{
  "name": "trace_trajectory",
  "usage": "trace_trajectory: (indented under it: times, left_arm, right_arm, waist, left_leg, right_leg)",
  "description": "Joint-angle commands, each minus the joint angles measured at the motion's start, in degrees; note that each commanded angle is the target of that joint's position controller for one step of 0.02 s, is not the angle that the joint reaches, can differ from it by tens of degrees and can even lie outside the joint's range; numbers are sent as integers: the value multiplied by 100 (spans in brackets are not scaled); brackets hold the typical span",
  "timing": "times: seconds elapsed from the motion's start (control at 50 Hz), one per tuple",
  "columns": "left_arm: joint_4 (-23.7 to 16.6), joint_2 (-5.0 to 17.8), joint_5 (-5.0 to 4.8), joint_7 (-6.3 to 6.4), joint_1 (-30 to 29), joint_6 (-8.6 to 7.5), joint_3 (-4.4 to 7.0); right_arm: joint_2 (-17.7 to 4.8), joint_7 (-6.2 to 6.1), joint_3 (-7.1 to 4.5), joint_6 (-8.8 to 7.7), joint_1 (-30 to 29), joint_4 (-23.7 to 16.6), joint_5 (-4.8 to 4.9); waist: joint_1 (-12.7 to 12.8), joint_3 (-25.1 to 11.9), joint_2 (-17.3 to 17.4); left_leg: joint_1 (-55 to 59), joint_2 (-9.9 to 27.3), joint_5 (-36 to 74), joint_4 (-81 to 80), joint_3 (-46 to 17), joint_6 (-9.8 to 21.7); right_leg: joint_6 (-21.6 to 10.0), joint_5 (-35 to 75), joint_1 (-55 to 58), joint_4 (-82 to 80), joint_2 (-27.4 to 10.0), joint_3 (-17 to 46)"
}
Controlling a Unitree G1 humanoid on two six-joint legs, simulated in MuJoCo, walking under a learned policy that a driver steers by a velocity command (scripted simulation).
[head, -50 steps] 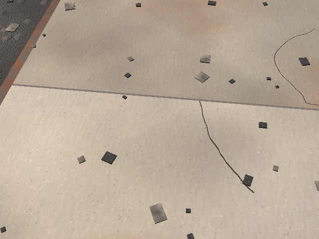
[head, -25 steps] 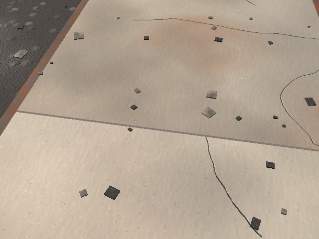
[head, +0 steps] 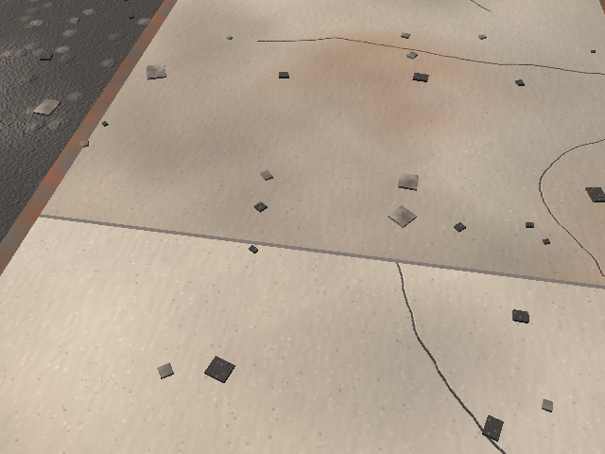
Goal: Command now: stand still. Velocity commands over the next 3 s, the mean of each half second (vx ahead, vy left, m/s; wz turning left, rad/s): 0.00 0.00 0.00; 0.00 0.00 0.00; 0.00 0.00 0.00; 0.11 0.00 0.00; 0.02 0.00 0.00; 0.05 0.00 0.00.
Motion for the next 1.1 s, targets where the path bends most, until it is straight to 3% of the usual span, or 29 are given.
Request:
trace_trajectory:
  times: [0.02,0.5,1.1]
  left_arm:
    - [-76,600,3,20,130,-48,81]
    - [190,339,-11,42,716,-104,-23]
    - [146,157,-33,60,1159,-124,-20]
  right_arm:
    - [-624,-28,-99,-40,26,-134,0]
    - [-381,-63,-38,-40,560,123,21]
    - [-197,-91,-32,-48,942,147,43]
  waist:
    - [-1,-120,28]
    - [-2,22,1]
    - [0,88,0]
  left_leg:
    - [41,179,861,-438,-155,116]
    - [-111,120,592,-465,-133,118]
    - [-139,105,739,-387,-130,125]
  right_leg:
    - [-88,751,-184,-437,-122,104]
    - [-102,475,-397,-484,-89,62]
    - [-116,586,-443,-428,-75,42]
